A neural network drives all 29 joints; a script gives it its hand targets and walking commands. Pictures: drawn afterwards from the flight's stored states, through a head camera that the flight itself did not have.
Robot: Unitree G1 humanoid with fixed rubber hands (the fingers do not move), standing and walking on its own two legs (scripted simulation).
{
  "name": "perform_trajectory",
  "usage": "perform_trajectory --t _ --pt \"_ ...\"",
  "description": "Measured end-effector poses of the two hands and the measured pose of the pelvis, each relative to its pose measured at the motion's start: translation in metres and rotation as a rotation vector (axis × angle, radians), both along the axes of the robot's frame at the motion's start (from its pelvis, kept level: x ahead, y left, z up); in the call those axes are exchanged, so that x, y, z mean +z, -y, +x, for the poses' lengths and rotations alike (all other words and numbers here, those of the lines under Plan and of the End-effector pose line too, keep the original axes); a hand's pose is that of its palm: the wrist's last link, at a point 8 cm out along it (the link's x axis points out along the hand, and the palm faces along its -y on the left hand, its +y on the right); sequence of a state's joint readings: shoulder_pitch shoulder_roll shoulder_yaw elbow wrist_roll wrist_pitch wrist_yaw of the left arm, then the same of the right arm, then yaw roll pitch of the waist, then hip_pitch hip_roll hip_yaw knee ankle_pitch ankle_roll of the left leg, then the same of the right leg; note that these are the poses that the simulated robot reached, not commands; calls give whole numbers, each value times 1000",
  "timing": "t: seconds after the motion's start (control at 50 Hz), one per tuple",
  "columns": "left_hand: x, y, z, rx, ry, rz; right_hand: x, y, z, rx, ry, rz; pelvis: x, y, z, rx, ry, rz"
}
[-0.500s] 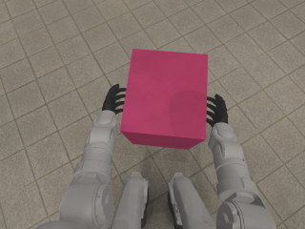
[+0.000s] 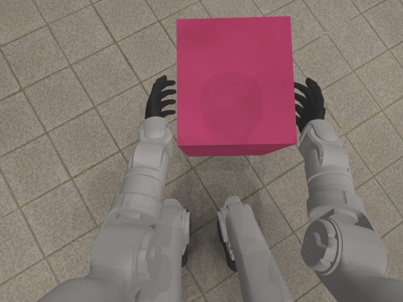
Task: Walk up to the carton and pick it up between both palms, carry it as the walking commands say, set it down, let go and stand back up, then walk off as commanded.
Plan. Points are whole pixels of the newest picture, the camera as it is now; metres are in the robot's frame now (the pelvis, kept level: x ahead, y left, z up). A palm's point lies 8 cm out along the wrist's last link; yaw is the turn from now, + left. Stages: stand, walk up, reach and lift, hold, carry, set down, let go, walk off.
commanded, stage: set down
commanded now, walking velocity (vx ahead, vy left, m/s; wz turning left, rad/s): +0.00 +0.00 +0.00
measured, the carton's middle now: (228, 101) +0.51 -0.08 -0.18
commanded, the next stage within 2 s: none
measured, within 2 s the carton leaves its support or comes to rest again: rests again in 1.72 s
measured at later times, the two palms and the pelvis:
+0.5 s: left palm (176, 109) +0.51 +0.05 -0.21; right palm (295, 121) +0.46 -0.25 -0.21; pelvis -0.04 -0.05 -0.08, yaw +1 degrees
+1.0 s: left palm (170, 109) +0.53 +0.06 -0.26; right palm (280, 122) +0.48 -0.23 -0.26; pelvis -0.05 -0.03 -0.14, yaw +0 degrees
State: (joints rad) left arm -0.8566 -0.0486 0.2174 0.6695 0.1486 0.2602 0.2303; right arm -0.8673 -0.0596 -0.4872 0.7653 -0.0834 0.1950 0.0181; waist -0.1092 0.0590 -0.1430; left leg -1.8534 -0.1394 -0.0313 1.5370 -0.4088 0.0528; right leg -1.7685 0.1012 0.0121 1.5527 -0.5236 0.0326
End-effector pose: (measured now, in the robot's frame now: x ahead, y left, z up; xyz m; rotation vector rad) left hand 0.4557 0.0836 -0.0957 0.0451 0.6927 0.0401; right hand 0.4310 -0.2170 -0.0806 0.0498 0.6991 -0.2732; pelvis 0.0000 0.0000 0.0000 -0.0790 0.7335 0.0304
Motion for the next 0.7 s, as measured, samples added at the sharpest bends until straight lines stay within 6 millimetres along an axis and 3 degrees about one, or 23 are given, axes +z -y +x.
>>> perform_trajectory --t 0.14,0.32,0.42,0.52,0.6,0.64,0.7 --pt "-27 -2 2 36 -24 -10 -36 -1 3 21 -25 10 -31 15 -17 11 8 20" --pt "-63 29 26 -6 -13 -24 -64 27 16 -16 -18 -17 -63 37 -29 -3 55 39" --pt "-85 38 42 -33 29 4 -94 37 26 -45 23 17 -76 44 -35 -24 126 60" --pt "-121 35 53 -41 60 33 -141 33 34 -49 52 48 -86 46 -43 -38 257 89" --pt "-158 26 50 -29 35 19 -178 24 31 -53 30 62 -102 48 -39 -47 226 125" --pt "-172 20 46 -33 -5 22 -189 19 27 -35 -9 43 -109 49 -37 -48 224 137" --pt "-175 12 39 -53 -45 48 -193 11 19 4 -64 2 -115 50 -33 -46 248 144"
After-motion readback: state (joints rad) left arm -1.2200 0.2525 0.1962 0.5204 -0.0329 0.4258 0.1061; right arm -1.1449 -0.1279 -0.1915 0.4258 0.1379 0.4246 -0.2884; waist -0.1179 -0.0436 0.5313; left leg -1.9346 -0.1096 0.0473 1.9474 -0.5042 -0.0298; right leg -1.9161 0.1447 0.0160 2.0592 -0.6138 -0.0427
